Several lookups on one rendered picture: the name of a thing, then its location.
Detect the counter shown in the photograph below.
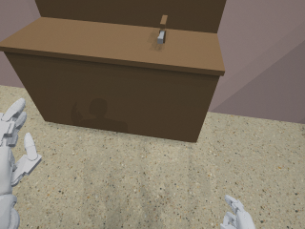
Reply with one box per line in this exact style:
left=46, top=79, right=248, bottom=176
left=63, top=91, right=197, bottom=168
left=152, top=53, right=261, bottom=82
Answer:
left=0, top=0, right=227, bottom=143

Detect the robot left hand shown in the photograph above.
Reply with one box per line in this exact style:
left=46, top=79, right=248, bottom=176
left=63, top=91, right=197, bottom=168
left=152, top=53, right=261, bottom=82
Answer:
left=0, top=97, right=42, bottom=196

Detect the tap lever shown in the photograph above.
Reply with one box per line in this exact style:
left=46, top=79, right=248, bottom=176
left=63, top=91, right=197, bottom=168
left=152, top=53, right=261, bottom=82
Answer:
left=157, top=31, right=165, bottom=44

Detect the robot left forearm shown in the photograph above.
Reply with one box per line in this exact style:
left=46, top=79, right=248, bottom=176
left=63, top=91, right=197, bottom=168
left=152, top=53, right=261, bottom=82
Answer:
left=0, top=194, right=20, bottom=229

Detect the robot right hand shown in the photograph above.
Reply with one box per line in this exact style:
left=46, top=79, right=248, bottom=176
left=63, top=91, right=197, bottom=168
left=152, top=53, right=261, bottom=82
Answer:
left=220, top=195, right=256, bottom=229

